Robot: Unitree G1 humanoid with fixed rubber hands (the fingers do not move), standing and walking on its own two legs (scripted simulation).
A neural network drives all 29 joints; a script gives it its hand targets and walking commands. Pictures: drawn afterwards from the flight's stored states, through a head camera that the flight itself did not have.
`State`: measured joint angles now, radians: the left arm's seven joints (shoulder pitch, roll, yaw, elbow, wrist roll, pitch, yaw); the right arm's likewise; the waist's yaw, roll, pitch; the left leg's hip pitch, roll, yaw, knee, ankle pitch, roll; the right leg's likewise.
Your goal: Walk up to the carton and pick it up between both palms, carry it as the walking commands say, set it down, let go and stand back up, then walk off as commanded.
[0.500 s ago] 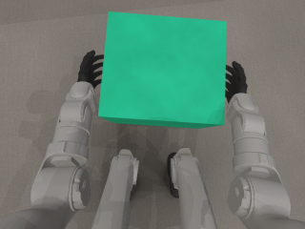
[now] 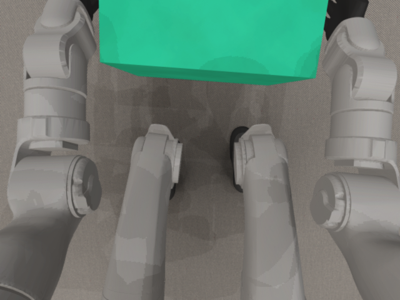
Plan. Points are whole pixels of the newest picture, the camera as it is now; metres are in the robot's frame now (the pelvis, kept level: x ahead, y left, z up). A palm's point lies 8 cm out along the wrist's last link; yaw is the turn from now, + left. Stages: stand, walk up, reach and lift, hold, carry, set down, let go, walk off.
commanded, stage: set down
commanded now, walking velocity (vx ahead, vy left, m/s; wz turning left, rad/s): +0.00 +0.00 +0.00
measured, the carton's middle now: out of the picture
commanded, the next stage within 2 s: none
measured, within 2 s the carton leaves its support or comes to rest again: neither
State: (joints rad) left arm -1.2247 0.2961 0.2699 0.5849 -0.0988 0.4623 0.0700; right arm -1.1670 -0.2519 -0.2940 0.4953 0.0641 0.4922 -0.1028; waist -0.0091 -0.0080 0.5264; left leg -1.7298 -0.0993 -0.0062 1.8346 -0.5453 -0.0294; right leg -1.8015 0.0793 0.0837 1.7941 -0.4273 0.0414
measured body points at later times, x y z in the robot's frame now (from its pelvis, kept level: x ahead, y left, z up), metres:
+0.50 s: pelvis +0.01 +0.01 -0.06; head +0.40 +0.00 +0.16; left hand +0.57 +0.18 -0.24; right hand +0.55 -0.20 -0.24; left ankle +0.13 +0.12 -0.46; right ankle +0.16 -0.12 -0.46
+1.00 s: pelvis +0.03 +0.01 -0.11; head +0.42 +0.01 +0.11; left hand +0.59 +0.19 -0.31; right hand +0.58 -0.19 -0.31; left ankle +0.13 +0.12 -0.46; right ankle +0.16 -0.12 -0.46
